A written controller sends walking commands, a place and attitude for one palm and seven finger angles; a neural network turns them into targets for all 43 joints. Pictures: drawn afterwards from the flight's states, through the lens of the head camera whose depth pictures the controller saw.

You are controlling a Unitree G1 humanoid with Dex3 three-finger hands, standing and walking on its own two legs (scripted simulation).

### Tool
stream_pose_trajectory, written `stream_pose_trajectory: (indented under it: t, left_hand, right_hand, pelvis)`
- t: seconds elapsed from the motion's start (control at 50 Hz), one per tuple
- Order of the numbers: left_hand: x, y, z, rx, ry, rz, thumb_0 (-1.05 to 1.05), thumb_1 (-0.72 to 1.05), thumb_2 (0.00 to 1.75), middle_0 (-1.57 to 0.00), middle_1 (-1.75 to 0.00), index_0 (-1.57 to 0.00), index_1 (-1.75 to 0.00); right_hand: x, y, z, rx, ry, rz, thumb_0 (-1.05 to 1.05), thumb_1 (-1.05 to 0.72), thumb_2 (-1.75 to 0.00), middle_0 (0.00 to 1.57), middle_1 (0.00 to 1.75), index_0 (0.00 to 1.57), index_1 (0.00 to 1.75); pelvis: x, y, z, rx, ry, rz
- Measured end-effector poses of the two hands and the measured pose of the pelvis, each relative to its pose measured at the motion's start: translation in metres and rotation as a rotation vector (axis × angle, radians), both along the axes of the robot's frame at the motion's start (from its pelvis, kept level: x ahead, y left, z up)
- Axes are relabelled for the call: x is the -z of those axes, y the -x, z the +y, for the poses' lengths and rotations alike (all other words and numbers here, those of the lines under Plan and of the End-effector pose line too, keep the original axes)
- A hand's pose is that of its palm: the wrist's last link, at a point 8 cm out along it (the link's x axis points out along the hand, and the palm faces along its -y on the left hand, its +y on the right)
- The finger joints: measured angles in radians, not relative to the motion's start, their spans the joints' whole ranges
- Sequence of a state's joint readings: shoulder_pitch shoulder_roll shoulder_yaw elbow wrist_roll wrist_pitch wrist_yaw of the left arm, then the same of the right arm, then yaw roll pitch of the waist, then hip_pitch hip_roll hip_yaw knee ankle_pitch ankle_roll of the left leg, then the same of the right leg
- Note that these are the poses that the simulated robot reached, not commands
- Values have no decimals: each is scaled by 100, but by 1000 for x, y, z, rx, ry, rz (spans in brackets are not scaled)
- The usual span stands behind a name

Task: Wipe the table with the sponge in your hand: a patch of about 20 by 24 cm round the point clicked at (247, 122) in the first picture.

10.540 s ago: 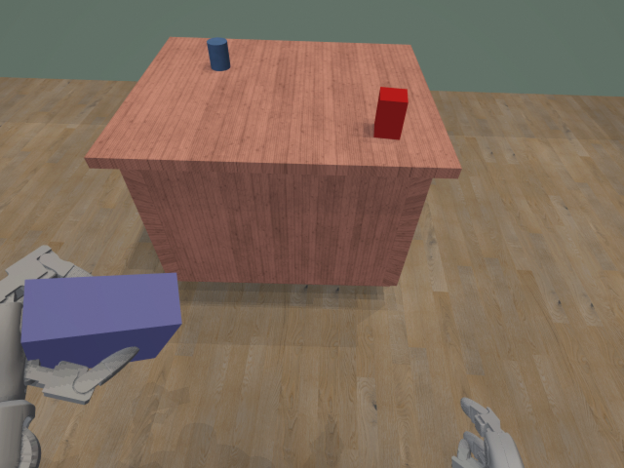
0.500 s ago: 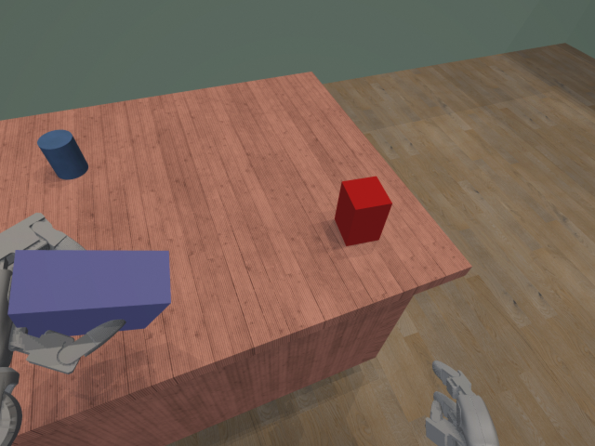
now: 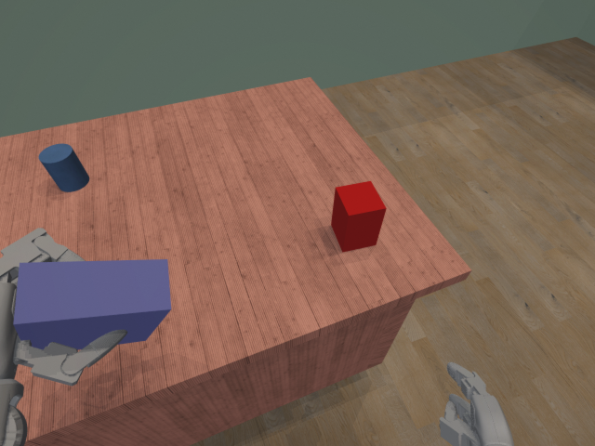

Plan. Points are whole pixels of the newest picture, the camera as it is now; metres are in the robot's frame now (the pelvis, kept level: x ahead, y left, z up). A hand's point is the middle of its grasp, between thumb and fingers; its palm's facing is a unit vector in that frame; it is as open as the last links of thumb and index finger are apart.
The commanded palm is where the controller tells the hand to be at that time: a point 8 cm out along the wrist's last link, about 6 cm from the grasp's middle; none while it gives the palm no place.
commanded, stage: come to a stop and stand still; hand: left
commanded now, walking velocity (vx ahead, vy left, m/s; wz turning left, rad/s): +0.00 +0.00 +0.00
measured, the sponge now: (115, 307) +0.23 +0.21 +0.14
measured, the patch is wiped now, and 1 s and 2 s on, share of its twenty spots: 0.00 0.00 0.00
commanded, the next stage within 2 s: look again from close up in 0.84 s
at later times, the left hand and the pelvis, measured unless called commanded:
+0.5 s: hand out of the picture +0.19 +0.35 +0.16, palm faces +0.44 -0.83 -0.35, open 9.3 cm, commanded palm +0.13 +0.37 +0.17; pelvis -0.02 +0.09 +0.00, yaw +1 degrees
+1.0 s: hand out of the picture +0.19 +0.35 +0.16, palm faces +0.38 -0.84 -0.39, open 9.3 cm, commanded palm +0.13 +0.38 +0.17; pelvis -0.02 +0.10 +0.00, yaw +1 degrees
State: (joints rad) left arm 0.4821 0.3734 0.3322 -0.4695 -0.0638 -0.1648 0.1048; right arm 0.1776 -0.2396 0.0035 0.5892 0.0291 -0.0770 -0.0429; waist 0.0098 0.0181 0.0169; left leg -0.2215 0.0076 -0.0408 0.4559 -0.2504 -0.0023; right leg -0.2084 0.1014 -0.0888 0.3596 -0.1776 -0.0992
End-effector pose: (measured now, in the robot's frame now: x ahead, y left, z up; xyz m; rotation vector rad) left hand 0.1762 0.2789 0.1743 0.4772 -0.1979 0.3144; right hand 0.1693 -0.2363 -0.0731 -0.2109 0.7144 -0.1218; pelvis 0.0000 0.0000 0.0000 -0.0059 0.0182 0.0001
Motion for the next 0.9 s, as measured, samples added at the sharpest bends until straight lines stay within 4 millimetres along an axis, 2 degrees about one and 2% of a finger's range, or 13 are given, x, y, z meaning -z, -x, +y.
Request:
stream_pose_trajectory:
  t: [0.06,0.12,0.26,0.34,0.44,0.5,0.58,0.72,0.9]
  left_hand:
    - [-21,-10,29,0,-139,-82,0,-43,104,-81,-139,-82,-139]
    - [-23,-11,56,-67,-106,-121,0,-43,104,-81,-139,-81,-139]
    - [8,17,42,66,4,-33,0,-43,104,-81,-140,-81,-140]
    - [15,27,67,55,3,-27,0,-43,104,-81,-139,-81,-139]
    - [7,28,105,-36,-9,-109,0,-43,104,-81,-139,-82,-139]
    - [2,25,113,-44,4,-158,0,-43,104,-81,-140,-81,-139]
    - [2,19,112,-7,17,-168,0,-43,104,-81,-140,-81,-140]
    - [8,12,118,34,-5,-109,0,-43,104,-81,-140,-81,-140]
    - [1,20,119,16,-24,-98,0,-43,104,-81,-140,-81,-140]
  right_hand:
    - [-2,2,14,-49,12,0,2,-91,-90,19,30,20,30]
    - [-4,7,26,-74,-9,-13,2,-91,-90,20,30,20,30]
    - [-4,27,55,-50,-3,-22,2,-90,-90,20,30,20,30]
    - [-4,37,77,-60,23,15,2,-90,-90,20,30,20,30]
    - [-3,36,105,-109,21,15,2,-90,-90,20,30,20,30]
    - [-4,30,121,-132,6,-2,2,-90,-90,20,30,20,30]
    - [-8,21,136,-143,-11,-23,2,-90,-90,20,30,20,30]
    - [-13,11,144,-129,-6,-35,2,-90,-90,20,30,20,30]
    - [-10,12,130,-116,19,-1,2,-90,-90,20,30,20,30]
  pelvis:
    - [-1,8,3,-14,7,0]
    - [-1,16,13,7,3,-7]
    - [1,22,47,5,10,-19]
    - [2,24,61,-10,14,-24]
    - [3,25,78,-18,11,-35]
    - [3,24,87,-13,10,-38]
    - [3,22,97,-12,11,-37]
    - [2,18,106,-6,13,-33]
    - [2,18,106,-15,14,-37]
